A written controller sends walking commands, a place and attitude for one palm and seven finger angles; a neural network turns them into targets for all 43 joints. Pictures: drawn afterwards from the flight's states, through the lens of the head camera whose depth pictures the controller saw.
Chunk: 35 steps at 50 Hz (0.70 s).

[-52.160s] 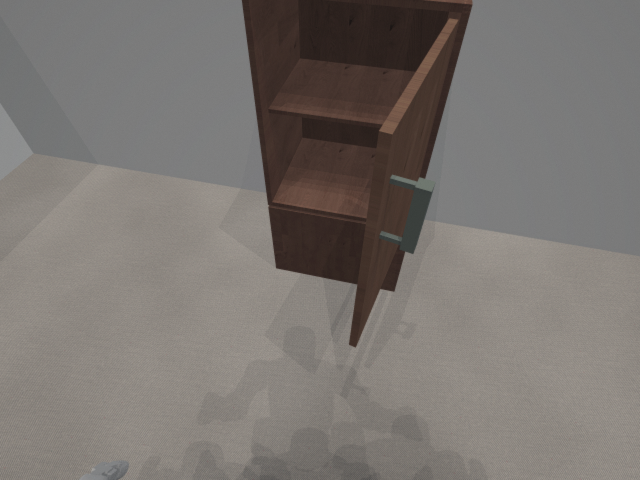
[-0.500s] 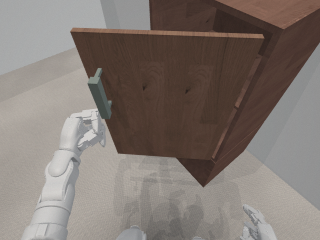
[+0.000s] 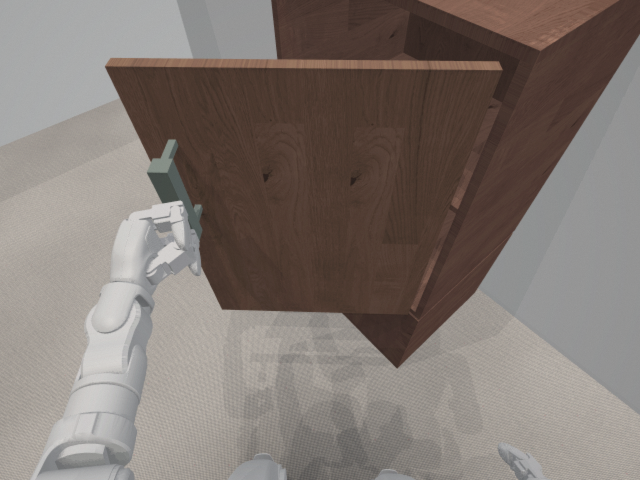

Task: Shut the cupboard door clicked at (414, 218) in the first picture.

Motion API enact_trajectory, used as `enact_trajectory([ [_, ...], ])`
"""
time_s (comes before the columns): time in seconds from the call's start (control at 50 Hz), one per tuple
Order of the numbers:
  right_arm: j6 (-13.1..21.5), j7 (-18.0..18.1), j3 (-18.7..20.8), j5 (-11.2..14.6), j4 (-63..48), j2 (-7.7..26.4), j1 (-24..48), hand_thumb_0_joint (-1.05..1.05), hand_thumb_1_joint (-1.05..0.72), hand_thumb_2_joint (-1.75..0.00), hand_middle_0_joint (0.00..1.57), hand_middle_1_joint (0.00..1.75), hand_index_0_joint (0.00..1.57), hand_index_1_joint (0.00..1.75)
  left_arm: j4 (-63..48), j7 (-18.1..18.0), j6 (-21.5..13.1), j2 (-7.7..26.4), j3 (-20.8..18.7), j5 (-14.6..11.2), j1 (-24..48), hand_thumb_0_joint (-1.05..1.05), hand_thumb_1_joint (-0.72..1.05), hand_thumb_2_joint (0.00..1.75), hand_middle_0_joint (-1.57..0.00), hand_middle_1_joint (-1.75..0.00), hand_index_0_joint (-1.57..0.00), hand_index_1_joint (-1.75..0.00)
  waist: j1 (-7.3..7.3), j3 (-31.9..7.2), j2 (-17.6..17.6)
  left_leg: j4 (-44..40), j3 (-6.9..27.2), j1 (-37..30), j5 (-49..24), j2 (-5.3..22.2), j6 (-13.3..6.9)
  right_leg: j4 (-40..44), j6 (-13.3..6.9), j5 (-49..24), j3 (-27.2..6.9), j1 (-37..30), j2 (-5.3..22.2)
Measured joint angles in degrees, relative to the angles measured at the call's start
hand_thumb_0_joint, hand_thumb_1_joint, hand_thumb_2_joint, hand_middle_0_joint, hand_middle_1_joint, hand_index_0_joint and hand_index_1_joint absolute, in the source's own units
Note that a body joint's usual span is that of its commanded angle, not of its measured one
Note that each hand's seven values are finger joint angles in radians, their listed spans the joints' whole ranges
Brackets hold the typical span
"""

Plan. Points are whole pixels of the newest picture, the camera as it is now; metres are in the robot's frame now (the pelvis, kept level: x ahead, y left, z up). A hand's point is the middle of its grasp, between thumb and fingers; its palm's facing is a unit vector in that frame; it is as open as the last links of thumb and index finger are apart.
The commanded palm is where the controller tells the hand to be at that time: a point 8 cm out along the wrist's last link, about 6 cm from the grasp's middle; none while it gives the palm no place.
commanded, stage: bring the fist close to the handle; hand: left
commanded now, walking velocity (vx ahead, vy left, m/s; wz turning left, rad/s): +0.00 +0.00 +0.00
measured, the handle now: (182, 193) +0.47 +0.21 +0.08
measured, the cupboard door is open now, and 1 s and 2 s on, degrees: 47 36 28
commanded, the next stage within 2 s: push the door shut along its arc in 0.10 s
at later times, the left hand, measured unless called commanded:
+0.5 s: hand (195, 230) +0.40 +0.17 +0.09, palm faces -0.08 -1.00 -0.03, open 3.1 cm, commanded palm +0.39 +0.23 +0.08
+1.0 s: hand (213, 195) +0.46 +0.16 +0.08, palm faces -0.20 -0.98 -0.01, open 3.1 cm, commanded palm +0.46 +0.20 +0.08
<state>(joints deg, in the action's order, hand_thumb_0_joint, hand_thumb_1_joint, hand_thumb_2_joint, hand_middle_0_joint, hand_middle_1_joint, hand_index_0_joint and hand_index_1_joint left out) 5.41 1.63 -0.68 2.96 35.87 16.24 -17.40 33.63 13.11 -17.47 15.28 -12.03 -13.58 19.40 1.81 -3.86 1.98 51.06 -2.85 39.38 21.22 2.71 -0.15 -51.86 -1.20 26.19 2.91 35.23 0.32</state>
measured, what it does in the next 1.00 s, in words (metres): stands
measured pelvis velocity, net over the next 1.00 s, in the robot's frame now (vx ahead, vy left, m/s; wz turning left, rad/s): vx -0.01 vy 0.01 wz -0.01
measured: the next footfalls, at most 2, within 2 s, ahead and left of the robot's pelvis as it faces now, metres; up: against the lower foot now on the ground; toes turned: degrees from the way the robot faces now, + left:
none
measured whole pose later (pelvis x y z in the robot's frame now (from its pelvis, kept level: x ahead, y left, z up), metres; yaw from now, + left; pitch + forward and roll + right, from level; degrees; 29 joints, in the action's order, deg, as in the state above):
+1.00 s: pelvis -0.01 +0.01 -0.02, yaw +0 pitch +16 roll -2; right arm 3.8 1.6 -1.4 2.4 38.4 16.9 -20.2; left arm 63.0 22.0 -18.8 24.4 -14.7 -10.6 48.9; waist 7.0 -5.2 2.3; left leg 58.7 -1.8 52.3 22.5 3.3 -1.1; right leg -57.6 -0.6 26.6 3.6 46.9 -0.1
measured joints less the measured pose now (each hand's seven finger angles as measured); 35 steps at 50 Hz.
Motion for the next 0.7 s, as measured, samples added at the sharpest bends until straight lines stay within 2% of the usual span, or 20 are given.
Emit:
enact_trajectory([
  [0.2, 0.26, 0.15, -0.36, 0.16, -0.4, -0.53, 1.62, 0.01, -0.91, -0.9, 0.2, 0.3, 0.2, 0.3, 0.54, -0.16, -0.66, 0.0, 0.73, 0.01, 0.2, 0.02, 0.9, 0.9, -1.3, -1.5, -1.3, -1.5, -0.47, -0.06, 0.13, -0.22, 0.33, -0.49, -0.25, -0.06, 0.1, 0.26, -0.1, -0.14, 0.31, -0.64, 0.0],
  [0.32, 0.4, 0.37, -0.84, 0.1, -0.33, -0.56, 2.72, 0.01, -0.91, -0.9, 0.2, 0.3, 0.2, 0.3, 3.55, 0.26, -0.67, 0.08, 1.67, 0.71, 3.08, 0.02, 0.9, 0.9, -1.3, -1.5, -1.3, -1.5, -0.41, 0.14, 0.17, 0.29, 0.77, 0.14, -0.34, -0.23, 0.09, -0.19, -0.11, -0.07, 0.74, -0.24, 0.16],
  [0.7, -1.44, 0.77, -0.94, 0.13, 1.54, 0.82, -0.42, 0.0, -0.91, -0.9, 0.2, 0.3, 0.2, 0.3, 22.14, 7.74, -1.62, 6.67, -1.43, 0.59, 20.77, 0.02, 0.9, 0.9, -1.32, -1.5, -1.32, -1.5, 2.39, -0.36, -0.08, 4.19, 1.34, 6.86, 0.25, 0.08, -0.29, -3.25, 0.07, 0.19, 1.16, 5.9, -0.06],
])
